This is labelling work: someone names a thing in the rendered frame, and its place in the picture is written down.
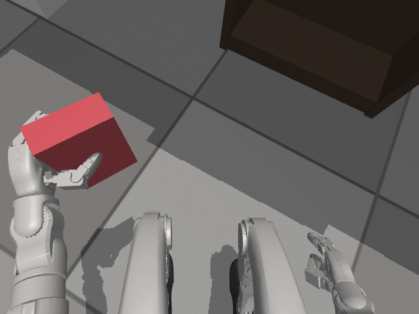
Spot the right robot foot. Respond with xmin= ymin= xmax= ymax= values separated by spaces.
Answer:
xmin=229 ymin=259 xmax=253 ymax=314

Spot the right robot arm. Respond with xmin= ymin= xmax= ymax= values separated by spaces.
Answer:
xmin=332 ymin=281 xmax=375 ymax=314

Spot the left robot arm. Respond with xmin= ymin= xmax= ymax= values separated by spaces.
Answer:
xmin=4 ymin=193 xmax=69 ymax=314

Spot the left robot hand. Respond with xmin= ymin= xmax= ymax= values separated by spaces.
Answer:
xmin=8 ymin=111 xmax=103 ymax=198

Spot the right robot hand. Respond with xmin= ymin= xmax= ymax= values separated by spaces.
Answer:
xmin=304 ymin=232 xmax=355 ymax=293

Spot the carton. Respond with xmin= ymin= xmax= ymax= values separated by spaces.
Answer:
xmin=20 ymin=92 xmax=137 ymax=189

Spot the bookshelf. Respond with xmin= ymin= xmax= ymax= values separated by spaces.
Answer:
xmin=219 ymin=0 xmax=419 ymax=118

